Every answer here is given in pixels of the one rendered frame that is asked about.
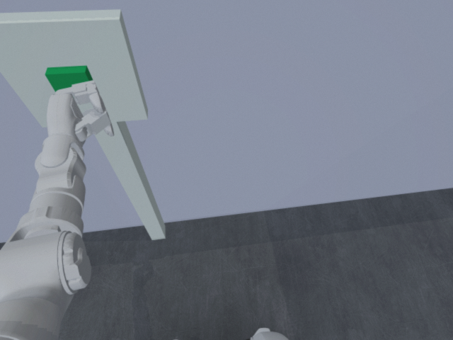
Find panel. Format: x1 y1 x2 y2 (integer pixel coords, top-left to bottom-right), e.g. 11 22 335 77
0 9 166 240

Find button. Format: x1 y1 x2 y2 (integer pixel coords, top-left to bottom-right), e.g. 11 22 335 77
45 66 93 92

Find right robot shin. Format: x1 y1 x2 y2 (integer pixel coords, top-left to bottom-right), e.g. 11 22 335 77
253 328 270 336

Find left robot upper arm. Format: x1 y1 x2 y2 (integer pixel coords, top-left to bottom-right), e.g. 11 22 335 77
0 231 91 340

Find robot left hand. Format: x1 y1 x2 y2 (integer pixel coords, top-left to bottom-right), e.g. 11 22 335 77
47 80 114 147

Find left robot forearm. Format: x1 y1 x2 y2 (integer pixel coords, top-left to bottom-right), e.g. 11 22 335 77
0 135 86 251

